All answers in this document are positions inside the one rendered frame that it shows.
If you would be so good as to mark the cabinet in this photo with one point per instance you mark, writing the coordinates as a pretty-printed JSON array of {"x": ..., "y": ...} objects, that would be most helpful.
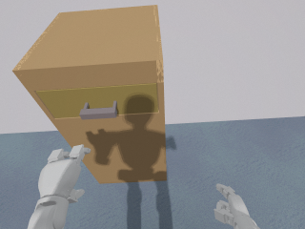
[{"x": 98, "y": 48}]

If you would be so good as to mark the robot left forearm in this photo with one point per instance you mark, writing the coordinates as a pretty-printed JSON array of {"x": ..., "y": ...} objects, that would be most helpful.
[{"x": 50, "y": 213}]

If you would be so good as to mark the robot right hand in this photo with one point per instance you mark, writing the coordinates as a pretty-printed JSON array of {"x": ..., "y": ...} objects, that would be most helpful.
[{"x": 226, "y": 212}]

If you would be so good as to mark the robot right forearm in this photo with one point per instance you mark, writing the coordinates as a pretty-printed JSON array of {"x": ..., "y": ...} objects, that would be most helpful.
[{"x": 244, "y": 222}]

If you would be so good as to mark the robot left hand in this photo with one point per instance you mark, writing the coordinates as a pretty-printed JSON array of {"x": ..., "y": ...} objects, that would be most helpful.
[{"x": 60, "y": 175}]

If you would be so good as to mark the drawer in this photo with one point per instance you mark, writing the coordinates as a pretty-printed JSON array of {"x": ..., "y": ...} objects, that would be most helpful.
[{"x": 130, "y": 98}]

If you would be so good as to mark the handle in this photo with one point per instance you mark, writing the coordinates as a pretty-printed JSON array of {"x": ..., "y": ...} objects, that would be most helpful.
[{"x": 98, "y": 113}]

